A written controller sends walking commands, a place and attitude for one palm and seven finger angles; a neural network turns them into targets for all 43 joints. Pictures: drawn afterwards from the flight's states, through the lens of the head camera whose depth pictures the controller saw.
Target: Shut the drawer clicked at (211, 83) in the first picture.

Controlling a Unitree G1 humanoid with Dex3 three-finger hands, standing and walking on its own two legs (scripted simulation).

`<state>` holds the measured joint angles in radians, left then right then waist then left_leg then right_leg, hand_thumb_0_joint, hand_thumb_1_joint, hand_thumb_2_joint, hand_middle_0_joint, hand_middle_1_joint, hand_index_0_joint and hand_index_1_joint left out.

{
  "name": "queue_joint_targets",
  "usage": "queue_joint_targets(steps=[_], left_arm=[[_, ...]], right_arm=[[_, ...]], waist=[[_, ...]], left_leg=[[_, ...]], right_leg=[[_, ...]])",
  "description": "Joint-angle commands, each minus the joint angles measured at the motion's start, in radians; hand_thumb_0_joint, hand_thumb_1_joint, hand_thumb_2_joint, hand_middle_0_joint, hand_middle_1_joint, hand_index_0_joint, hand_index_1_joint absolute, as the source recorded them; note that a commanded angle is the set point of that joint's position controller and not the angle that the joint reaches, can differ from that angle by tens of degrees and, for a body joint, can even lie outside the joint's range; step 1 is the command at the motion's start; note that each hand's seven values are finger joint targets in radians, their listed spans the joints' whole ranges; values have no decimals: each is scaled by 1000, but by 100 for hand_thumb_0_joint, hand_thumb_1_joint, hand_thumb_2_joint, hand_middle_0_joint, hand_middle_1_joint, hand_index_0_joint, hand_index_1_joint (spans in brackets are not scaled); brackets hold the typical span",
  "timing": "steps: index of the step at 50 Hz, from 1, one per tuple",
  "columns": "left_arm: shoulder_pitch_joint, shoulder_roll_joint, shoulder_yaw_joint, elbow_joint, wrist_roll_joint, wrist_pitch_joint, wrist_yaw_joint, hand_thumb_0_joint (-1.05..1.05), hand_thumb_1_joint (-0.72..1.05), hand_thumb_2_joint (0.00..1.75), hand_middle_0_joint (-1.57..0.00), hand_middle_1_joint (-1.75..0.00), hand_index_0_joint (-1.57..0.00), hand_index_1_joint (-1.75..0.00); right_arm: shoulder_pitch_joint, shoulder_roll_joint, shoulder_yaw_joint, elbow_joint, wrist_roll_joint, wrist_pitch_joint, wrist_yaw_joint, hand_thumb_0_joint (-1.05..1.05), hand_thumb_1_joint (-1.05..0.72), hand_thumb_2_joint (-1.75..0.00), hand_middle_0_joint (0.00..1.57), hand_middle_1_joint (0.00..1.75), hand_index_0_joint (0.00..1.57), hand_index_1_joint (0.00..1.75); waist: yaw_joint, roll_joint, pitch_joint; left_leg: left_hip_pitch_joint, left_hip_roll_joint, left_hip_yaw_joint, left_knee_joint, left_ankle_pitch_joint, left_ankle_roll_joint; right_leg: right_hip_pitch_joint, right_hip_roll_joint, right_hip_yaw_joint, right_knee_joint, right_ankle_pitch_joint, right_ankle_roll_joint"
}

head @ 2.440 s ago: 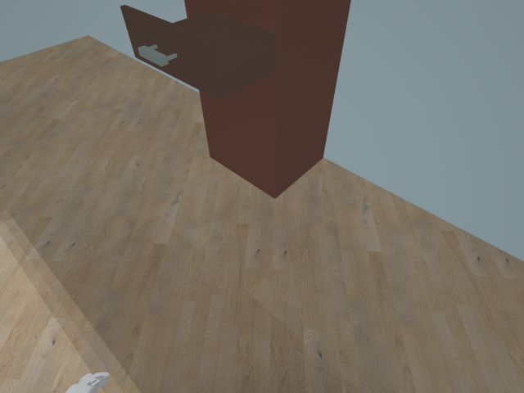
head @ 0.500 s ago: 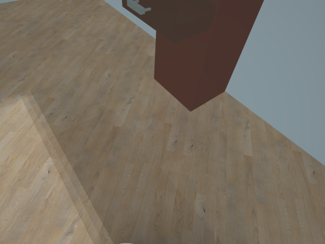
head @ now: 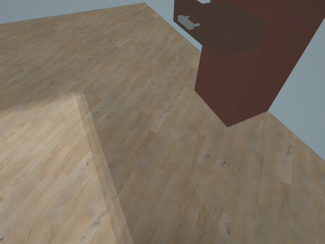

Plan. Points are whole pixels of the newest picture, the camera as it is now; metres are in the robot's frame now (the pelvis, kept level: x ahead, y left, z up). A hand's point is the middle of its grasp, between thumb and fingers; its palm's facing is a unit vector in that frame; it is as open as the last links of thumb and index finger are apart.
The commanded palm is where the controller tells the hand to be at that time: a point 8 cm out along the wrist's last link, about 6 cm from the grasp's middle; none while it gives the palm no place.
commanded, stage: walk to a spot facing it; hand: left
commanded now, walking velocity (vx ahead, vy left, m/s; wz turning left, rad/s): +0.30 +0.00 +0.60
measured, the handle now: (189, 21) +1.18 -0.13 +0.02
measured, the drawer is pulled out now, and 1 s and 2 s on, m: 0.29 0.29 0.29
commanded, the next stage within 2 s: turn to face it in 1.74 s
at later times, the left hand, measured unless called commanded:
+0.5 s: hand out of the picture -0.03 +0.17 -0.17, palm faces +0.39 -0.90 -0.21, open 7.4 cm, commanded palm none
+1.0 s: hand (67, 152) +0.46 +0.36 -0.16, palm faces +0.34 -0.92 -0.19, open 7.3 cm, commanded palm none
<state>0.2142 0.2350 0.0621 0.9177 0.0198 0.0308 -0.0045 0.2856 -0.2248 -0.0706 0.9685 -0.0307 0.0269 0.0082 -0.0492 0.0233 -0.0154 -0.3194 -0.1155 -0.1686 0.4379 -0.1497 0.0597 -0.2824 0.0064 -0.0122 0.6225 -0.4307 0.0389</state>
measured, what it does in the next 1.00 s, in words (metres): walks ahead, turning left: right foot, then left foot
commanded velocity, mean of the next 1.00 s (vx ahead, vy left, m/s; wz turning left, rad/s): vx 0.36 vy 0.00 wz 0.30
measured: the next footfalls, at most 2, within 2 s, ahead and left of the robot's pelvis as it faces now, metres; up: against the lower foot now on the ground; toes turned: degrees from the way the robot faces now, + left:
right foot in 0.04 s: +0.01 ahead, -0.12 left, +0.00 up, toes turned +0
left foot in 0.50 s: +0.25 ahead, +0.18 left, +0.00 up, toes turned +26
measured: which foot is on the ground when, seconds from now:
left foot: down 0.00-0.02, up 0.04-0.48, down 0.50-1.00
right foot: up 0.00-0.02, down 0.04-0.50, up 0.52-0.98, down 1.00-1.00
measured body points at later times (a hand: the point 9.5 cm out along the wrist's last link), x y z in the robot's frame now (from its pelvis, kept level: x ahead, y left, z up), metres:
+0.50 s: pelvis +0.15 +0.06 -0.03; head +0.22 +0.08 +0.41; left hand -0.05 +0.22 -0.16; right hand +0.38 -0.11 -0.17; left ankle +0.21 +0.16 -0.75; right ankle -0.02 -0.12 -0.73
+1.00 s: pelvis +0.39 +0.15 -0.02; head +0.41 +0.15 +0.43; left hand +0.44 +0.41 -0.15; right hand +0.42 -0.10 -0.17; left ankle +0.21 +0.16 -0.74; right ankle +0.54 +0.09 -0.74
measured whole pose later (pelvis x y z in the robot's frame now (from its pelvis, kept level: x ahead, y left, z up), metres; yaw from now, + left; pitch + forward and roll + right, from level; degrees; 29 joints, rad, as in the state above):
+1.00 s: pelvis +0.39 +0.15 -0.02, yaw +24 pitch -1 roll +1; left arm 0.08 0.18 0.04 0.93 0.03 -0.03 -0.02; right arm 0.42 -0.18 -0.04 1.10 -0.02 -0.07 -0.01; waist -0.06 -0.01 0.05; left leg 0.07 -0.06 0.05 0.40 -0.45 0.06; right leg -0.46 -0.07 -0.10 0.61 -0.18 0.00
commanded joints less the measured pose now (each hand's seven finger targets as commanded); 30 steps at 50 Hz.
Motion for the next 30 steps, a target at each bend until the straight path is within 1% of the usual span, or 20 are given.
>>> queue_joint_targets(steps=[1,2,3,4,5,6,7,8,9,14,18,20,22,23,24,25,26,27,28,30], left_arm=[[232,201,49,-29,20,-46,24,0,90,90,-20,-30,-20,-30],[219,226,39,-40,7,-48,29,0,90,90,-20,-30,-20,-30],[144,216,36,-63,-3,-52,33,0,90,90,-20,-30,-20,-30],[107,207,42,-69,-2,-71,29,0,90,90,-20,-30,-20,-30],[92,177,32,-60,-1,-84,25,0,90,90,-20,-30,-20,-30],[87,138,17,-49,-2,-93,22,0,90,90,-20,-30,-20,-30],[99,111,8,-35,-3,-100,19,0,90,90,-20,-30,-20,-30],[126,96,4,-19,-2,-105,20,0,90,90,-20,-30,-20,-30],[160,91,0,-5,-1,-108,20,0,90,90,-20,-30,-20,-30],[308,79,-6,56,10,-114,31,0,90,90,-20,-30,-20,-30],[364,94,-4,82,16,-112,35,0,90,90,-20,-30,-20,-30],[358,123,0,87,14,-112,33,0,90,90,-20,-30,-20,-30],[341,163,7,88,11,-113,31,0,90,90,-20,-30,-20,-30],[314,166,5,90,7,-113,28,0,90,90,-20,-30,-20,-30],[302,157,7,71,-2,-118,17,0,90,90,-20,-30,-20,-30],[313,95,1,36,-18,-118,-2,0,90,90,-20,-30,-20,-30],[229,84,-3,-4,-22,-110,3,0,90,90,-20,-30,-20,-30],[175,103,3,-1,-25,-106,13,0,90,90,-20,-30,-20,-30],[136,71,-3,2,-21,-104,11,0,90,90,-20,-30,-20,-30],[167,31,1,53,6,-89,4,0,90,90,-20,-30,-20,-30]], right_arm=[[-97,-84,-27,-125,27,-20,-8,0,-90,-90,20,30,20,30],[-131,-99,-28,-151,5,-32,-5,0,-90,-90,20,30,20,30],[-137,-133,-36,-159,-4,-30,4,0,-90,-90,20,30,20,30],[-100,-131,-40,-143,-8,-24,19,0,-90,-90,20,30,20,30],[-99,-131,-40,-125,-8,-19,31,0,-90,-90,20,30,20,30],[-92,-123,-38,-112,-8,-16,40,0,-90,-90,20,30,20,30],[-85,-108,-33,-108,-6,-15,45,0,-90,-90,20,30,20,30],[-99,-93,-32,-109,-1,-14,51,0,-90,-90,20,30,20,30],[-108,-80,-27,-111,1,-13,53,0,-90,-90,20,30,20,30],[-254,-50,-3,-151,3,-9,59,0,-90,-90,20,30,20,30],[-375,-22,21,-182,4,-23,69,0,-90,-90,20,30,20,30],[-334,-23,26,-170,3,-35,64,0,-90,-90,20,30,20,30],[-183,-51,17,-125,-1,-50,46,0,-90,-90,20,30,20,30],[-35,-97,2,-86,-5,-54,36,0,-90,-90,20,30,20,30],[125,-174,-19,-50,-11,-55,23,0,-90,-90,20,30,20,30],[214,-297,-53,-24,-13,-61,8,0,-90,-90,20,30,20,30],[239,-333,-62,-17,21,-63,-4,0,-90,-90,20,30,20,30],[167,-297,-53,-20,30,-65,-10,0,-90,-90,20,30,20,30],[81,-239,-42,-45,28,-82,-19,0,-90,-90,20,30,20,30],[-2,-132,-7,-41,18,-107,-24,0,-90,-90,20,30,20,30]], waist=[[147,-225,-1],[145,-282,90],[98,-158,131],[69,-162,104],[57,-170,134],[41,-150,153],[36,-144,161],[40,-122,168],[46,-140,170],[99,-187,186],[134,-187,201],[108,-194,164],[40,-225,54],[-34,-187,-40],[-112,-121,-181],[-120,123,-298],[-122,78,-359],[-87,2,-288],[-57,-45,-179],[14,-33,-28]], left_leg=[[-518,49,-19,266,-446,-39],[-609,29,79,475,-376,-69],[-551,87,55,562,-312,-64],[-501,117,69,627,-229,-64],[-475,136,96,680,-173,-70],[-459,149,115,715,-116,-76],[-456,157,137,730,-73,-82],[-457,158,153,737,-41,-84],[-473,156,169,741,-15,-87],[-516,180,230,657,-8,-79],[-428,171,301,402,-28,-51],[-287,115,364,295,-70,-21],[-54,46,406,242,-126,22],[132,37,379,160,-89,43],[453,133,271,117,14,78],[730,457,-209,106,237,204],[778,555,-371,-11,412,257],[648,546,-254,-48,371,238],[501,511,-195,-66,369,212],[256,409,-10,-100,415,143]], right_leg=[[519,-310,298,-442,-177,-113],[375,-498,517,-544,-333,-161],[237,-512,455,-566,-311,-164],[216,-454,390,-569,-298,-154],[154,-401,313,-565,-246,-129],[141,-355,198,-542,-122,-112],[156,-322,98,-516,3,-102],[167,-306,44,-505,89,-96],[203,-290,-10,-486,188,-85],[313,-301,-109,-427,513,-88],[355,-310,-171,-394,701,-97],[365,-313,-218,-318,937,-93],[359,-329,-247,-115,1202,-88],[311,-319,-277,96,1148,-61],[114,-299,-261,365,877,-34],[-255,-110,-209,713,-38,15],[-385,-85,-52,863,-116,-3],[-372,-136,-7,894,-36,-13],[-406,-163,-2,882,24,-3],[-317,-197,15,751,81,2]])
